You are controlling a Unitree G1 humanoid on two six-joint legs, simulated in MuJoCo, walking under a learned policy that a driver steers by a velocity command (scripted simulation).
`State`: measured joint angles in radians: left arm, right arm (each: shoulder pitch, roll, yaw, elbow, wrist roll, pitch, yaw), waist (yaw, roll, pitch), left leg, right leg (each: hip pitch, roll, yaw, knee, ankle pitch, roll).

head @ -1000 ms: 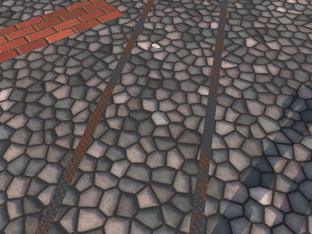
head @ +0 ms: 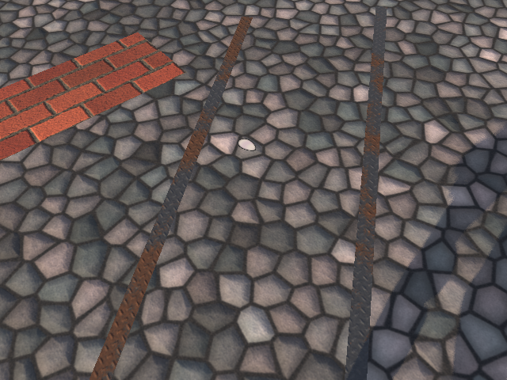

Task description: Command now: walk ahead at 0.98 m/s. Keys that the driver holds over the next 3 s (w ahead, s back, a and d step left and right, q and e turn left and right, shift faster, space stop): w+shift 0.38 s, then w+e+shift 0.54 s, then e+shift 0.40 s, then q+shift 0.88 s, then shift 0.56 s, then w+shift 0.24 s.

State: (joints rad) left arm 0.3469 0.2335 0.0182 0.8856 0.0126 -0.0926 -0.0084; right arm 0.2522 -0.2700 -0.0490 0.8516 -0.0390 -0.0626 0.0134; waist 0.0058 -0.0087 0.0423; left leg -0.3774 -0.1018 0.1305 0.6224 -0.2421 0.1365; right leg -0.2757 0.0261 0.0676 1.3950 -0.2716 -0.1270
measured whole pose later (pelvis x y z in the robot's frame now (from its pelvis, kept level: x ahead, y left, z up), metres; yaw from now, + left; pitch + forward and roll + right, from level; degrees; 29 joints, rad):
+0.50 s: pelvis +0.48 -0.05 +0.02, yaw -2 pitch +0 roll -1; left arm 0.31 0.29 0.06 0.92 0.03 -0.08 -0.01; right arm 0.26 -0.26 -0.02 0.87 -0.03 -0.10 0.01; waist 0.01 0.01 0.04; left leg -0.39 0.03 -0.04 1.31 -0.28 0.09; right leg -0.30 0.11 -0.07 0.48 -0.19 -0.11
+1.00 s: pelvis +0.94 -0.05 +0.02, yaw -25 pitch +1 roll +2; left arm 0.16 0.36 0.08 0.76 0.03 -0.02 -0.04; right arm 0.35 -0.30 -0.05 0.86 -0.03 -0.11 0.00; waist -0.02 -0.05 0.02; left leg -0.13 0.03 0.17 0.40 -0.29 -0.02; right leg -0.66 -0.05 -0.03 1.24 -0.25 -0.10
